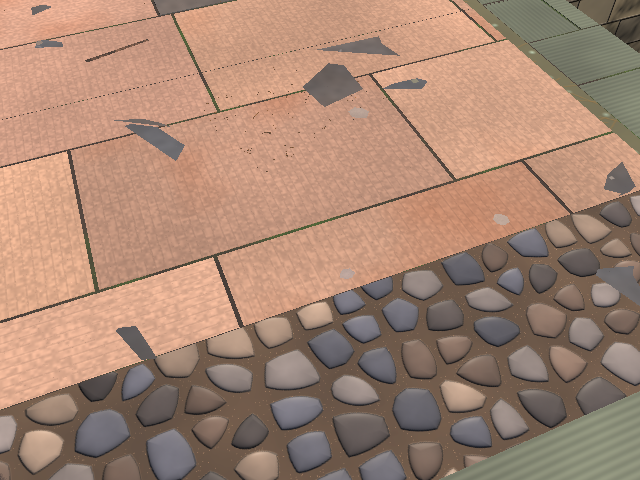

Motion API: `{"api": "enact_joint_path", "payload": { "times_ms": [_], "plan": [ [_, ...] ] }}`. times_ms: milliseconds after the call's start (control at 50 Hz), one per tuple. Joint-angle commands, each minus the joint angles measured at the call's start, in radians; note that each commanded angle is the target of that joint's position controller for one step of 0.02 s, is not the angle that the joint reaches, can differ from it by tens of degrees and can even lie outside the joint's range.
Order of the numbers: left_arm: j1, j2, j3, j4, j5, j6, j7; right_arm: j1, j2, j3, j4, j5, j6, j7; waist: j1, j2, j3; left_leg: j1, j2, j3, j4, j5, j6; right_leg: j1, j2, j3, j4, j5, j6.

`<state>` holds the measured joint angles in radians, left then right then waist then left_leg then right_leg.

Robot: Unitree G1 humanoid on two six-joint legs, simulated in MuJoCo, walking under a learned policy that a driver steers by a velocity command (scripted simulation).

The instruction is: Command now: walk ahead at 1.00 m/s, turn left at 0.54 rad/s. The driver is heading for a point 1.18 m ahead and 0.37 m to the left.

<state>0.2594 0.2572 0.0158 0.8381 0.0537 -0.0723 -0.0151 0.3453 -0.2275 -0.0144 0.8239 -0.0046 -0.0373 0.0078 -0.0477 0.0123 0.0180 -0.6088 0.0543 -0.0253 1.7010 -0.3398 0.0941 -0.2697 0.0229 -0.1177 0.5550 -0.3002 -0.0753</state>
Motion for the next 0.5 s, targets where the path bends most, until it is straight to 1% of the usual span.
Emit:
{"api": "enact_joint_path", "payload": {
  "times_ms": [20,40,60,80,100,120,140,160,180,200,220,240,260,280,300,320,340,360,380,400,420,440,460,480,500],
  "plan": [
    [0.167,0.019,0.011,0.067,-0.021,-0.044,-0.009,-0.154,0.081,0.019,-0.163,-0.005,0.036,-0.001,0.024,-0.128,0.061,-0.536,0.015,-0.017,0.455,-0.079,0.037,0.106,-0.352,0.286,-0.356,-0.076,-0.072],
    [0.148,0.003,0.004,0.086,-0.025,-0.053,-0.016,-0.215,0.100,0.031,-0.210,0.002,0.043,-0.011,-0.008,-0.120,0.101,-0.581,0.011,-0.027,0.419,-0.107,0.049,0.031,-0.336,0.207,-0.409,-0.102,-0.043],
    [0.115,-0.004,-0.002,0.101,-0.020,-0.054,-0.020,-0.278,0.108,0.046,-0.263,0.004,0.047,-0.015,-0.054,-0.109,0.146,-0.560,0.015,-0.020,0.300,-0.087,0.061,-0.085,-0.298,0.120,-0.463,-0.116,0.000],
    [0.104,0.008,-0.006,0.102,-0.016,-0.053,-0.010,-0.320,0.081,0.049,-0.297,0.010,0.055,-0.012,-0.065,-0.113,0.164,-0.500,0.006,0.015,0.164,-0.065,0.060,-0.149,-0.265,0.037,-0.537,-0.048,0.009],
    [0.103,0.016,-0.011,0.113,-0.019,-0.055,0.006,-0.354,0.052,0.044,-0.319,0.006,0.060,-0.011,-0.079,-0.084,0.177,-0.470,-0.002,0.028,0.080,-0.034,0.059,-0.148,-0.247,-0.025,-0.561,0.108,0.007],
    [0.113,0.028,-0.015,0.113,-0.028,-0.064,0.017,-0.331,0.028,0.040,-0.309,0.008,0.066,-0.009,-0.085,-0.053,0.162,-0.438,-0.016,0.095,0.029,0.002,0.058,-0.109,-0.225,-0.100,-0.555,0.330,0.005],
    [0.115,0.044,-0.014,0.109,-0.041,-0.068,0.025,-0.289,0.033,0.045,-0.293,-0.003,0.064,0.000,-0.104,-0.012,0.122,-0.345,-0.018,0.158,-0.081,0.050,0.067,-0.079,-0.187,-0.167,-0.532,0.538,0.019],
    [0.061,0.078,-0.011,0.068,-0.052,-0.073,0.031,-0.210,0.030,0.048,-0.266,-0.014,0.055,0.009,-0.147,0.037,0.037,-0.116,-0.040,0.216,-0.229,0.121,0.079,-0.100,-0.161,-0.232,-0.474,0.845,0.023],
    [0.063,0.156,0.006,0.028,-0.074,-0.084,0.045,-0.156,0.003,0.041,-0.241,-0.012,0.047,0.019,-0.157,0.026,-0.077,0.110,-0.079,0.248,-0.363,0.179,0.077,-0.079,-0.184,-0.204,-0.392,1.169,-0.002],
    [0.074,0.244,0.031,0.008,-0.087,-0.088,0.060,-0.105,-0.037,0.022,-0.217,-0.005,0.049,0.025,-0.179,-0.054,-0.177,0.224,-0.114,0.255,-0.439,0.144,0.076,0.034,-0.227,-0.174,-0.281,1.445,-0.012],
    [0.035,0.307,0.059,-0.016,-0.070,-0.067,0.066,0.032,-0.090,-0.005,-0.178,-0.004,0.047,0.028,-0.247,-0.145,-0.272,0.326,-0.153,0.249,-0.492,0.043,0.082,0.154,-0.248,-0.157,-0.052,1.629,-0.011],
    [-0.008,0.339,0.083,-0.047,-0.055,-0.040,0.056,0.181,-0.153,-0.032,-0.139,0.004,0.048,0.024,-0.304,-0.213,-0.344,0.452,-0.185,0.192,-0.564,-0.110,0.112,0.196,-0.279,-0.112,0.246,1.699,-0.013],
    [-0.021,0.302,0.090,-0.063,-0.059,-0.022,0.033,0.211,-0.231,-0.070,-0.135,0.016,0.033,0.022,-0.319,-0.156,-0.318,0.562,-0.206,0.038,-0.842,-0.112,0.178,0.126,-0.216,-0.074,0.691,1.273,0.001],
    [-0.076,0.050,0.026,-0.106,-0.010,-0.028,-0.006,0.028,-0.235,-0.081,-0.114,0.036,0.025,0.011,-0.161,0.167,-0.076,0.486,-0.173,-0.222,-1.020,-0.045,0.232,-0.248,-0.003,-0.002,1.116,0.052,0.024],
    [0.057,-0.022,0.000,-0.287,0.013,-0.058,-0.019,-0.048,-0.329,-0.098,-0.153,0.009,0.042,-0.001,0.026,0.356,-0.245,0.735,0.056,-0.889,-1.275,0.013,0.395,-0.636,0.086,0.189,1.387,-0.059,0.066],
    [0.012,0.023,-0.005,-0.306,0.023,-0.081,-0.013,-0.018,-0.288,-0.097,-0.165,0.005,0.035,-0.013,-0.003,0.122,-0.234,0.747,0.123,-1.060,-1.427,-0.156,0.386,-0.727,0.033,0.253,1.399,-0.018,0.057],
    [-0.020,0.025,-0.010,-0.298,0.015,-0.087,-0.003,0.011,-0.194,-0.076,-0.109,-0.002,0.026,-0.021,0.037,0.001,-0.053,0.574,0.113,-0.990,-1.438,-0.081,0.330,-0.751,0.006,0.245,1.369,0.024,0.070],
    [-0.076,-0.007,-0.026,-0.330,0.028,-0.076,0.003,0.033,-0.166,-0.071,-0.073,-0.018,0.010,-0.026,0.065,-0.091,0.038,0.455,0.044,-0.844,-1.370,0.046,0.290,-0.765,-0.012,0.229,1.346,-0.045,0.071],
    [-0.098,-0.008,-0.037,-0.339,0.034,-0.052,0.009,0.035,-0.173,-0.073,-0.074,-0.023,-0.007,-0.033,0.070,-0.141,0.050,0.371,0.005,-0.685,-1.331,0.117,0.278,-0.734,-0.040,0.224,1.271,-0.122,0.077],
    [-0.075,0.009,-0.032,-0.331,0.031,-0.028,0.015,0.029,-0.136,-0.057,-0.066,-0.017,-0.023,-0.031,0.104,-0.151,0.074,0.294,-0.034,-0.556,-1.328,0.204,0.241,-0.672,-0.074,0.225,1.156,-0.113,0.079],
    [-0.100,0.025,-0.034,-0.353,0.023,-0.005,0.015,0.027,-0.145,-0.054,-0.058,-0.013,-0.036,-0.025,0.118,-0.119,0.068,0.226,-0.063,-0.500,-1.367,0.174,0.232,-0.625,-0.081,0.211,1.038,-0.162,0.083],
    [-0.171,0.050,-0.032,-0.386,0.022,0.006,0.014,0.026,-0.174,-0.061,-0.060,-0.005,-0.051,-0.020,0.105,-0.132,0.094,0.171,-0.092,-0.459,-1.419,0.182,0.220,-0.570,-0.098,0.183,0.862,-0.183,0.085],
    [-0.233,0.055,-0.035,-0.410,0.018,0.009,0.012,0.036,-0.193,-0.066,-0.064,0.003,-0.057,-0.024,0.078,-0.133,0.091,0.165,-0.115,-0.423,-1.462,0.265,0.221,-0.514,-0.105,0.145,0.710,-0.127,0.094],
    [-0.294,0.053,-0.041,-0.442,0.003,0.005,0.007,0.035,-0.200,-0.071,-0.066,0.003,-0.055,-0.031,0.054,-0.085,0.106,0.152,-0.123,-0.405,-1.494,0.369,0.224,-0.443,-0.106,0.124,0.527,-0.023,0.107],
    [-0.324,0.030,-0.051,-0.450,-0.010,0.000,0.000,0.010,-0.201,-0.075,-0.069,0.008,-0.052,-0.034,0.042,-0.059,0.084,0.149,-0.157,-0.341,-1.490,0.434,0.199,-0.322,-0.097,0.121,0.349,0.115,0.111]
  ]
}}
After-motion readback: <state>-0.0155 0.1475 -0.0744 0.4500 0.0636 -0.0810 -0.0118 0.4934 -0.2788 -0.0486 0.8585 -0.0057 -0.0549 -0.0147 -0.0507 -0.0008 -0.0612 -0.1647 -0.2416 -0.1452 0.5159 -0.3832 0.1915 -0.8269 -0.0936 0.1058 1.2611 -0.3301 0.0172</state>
